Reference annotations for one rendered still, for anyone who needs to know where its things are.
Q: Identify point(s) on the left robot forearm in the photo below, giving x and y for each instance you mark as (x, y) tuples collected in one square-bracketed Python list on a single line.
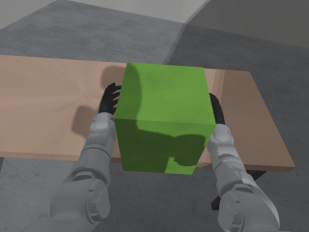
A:
[(96, 153)]

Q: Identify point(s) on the robot left upper arm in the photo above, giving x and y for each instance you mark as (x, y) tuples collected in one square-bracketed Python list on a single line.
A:
[(77, 206)]

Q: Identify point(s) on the robot right upper arm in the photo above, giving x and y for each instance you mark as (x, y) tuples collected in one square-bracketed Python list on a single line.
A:
[(241, 211)]

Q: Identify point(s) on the table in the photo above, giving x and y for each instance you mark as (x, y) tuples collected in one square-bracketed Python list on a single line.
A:
[(47, 106)]

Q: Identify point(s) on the right robot hand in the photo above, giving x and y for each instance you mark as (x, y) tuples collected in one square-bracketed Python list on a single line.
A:
[(217, 110)]

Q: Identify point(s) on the carton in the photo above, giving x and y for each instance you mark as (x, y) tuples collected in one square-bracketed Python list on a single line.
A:
[(164, 118)]

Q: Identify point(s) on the left robot hand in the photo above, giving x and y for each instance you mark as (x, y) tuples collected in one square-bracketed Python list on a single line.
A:
[(107, 103)]

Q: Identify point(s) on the right robot forearm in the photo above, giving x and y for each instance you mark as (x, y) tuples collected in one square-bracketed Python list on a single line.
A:
[(227, 165)]

